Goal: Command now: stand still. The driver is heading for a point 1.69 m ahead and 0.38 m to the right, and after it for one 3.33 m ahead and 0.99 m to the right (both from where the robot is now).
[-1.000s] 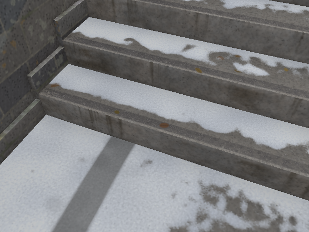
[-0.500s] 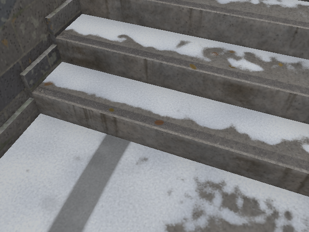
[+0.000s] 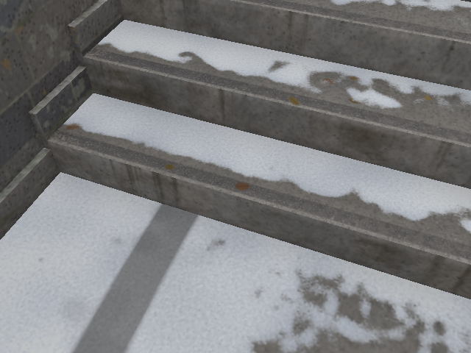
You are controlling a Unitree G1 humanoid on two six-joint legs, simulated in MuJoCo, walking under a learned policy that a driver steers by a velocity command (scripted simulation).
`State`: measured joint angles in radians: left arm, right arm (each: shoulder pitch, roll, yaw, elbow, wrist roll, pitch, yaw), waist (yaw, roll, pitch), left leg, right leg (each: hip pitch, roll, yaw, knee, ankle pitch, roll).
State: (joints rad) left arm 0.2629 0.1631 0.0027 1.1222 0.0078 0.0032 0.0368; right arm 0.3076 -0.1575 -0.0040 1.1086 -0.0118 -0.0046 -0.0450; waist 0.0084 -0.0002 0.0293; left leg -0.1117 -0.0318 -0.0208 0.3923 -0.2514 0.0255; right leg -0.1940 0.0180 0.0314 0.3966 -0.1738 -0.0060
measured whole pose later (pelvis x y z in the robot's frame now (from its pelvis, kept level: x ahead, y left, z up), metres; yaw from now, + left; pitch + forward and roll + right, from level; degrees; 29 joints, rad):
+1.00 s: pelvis +0.24 -0.04 -0.01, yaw -1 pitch +2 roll +0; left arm 0.54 0.12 0.00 1.13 0.02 -0.11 0.02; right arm 0.00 -0.18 -0.03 0.93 -0.02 -0.04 0.04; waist 0.06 0.02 0.04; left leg -0.62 0.03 0.11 0.66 -0.09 0.07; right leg 0.15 0.06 -0.05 0.16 -0.34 -0.07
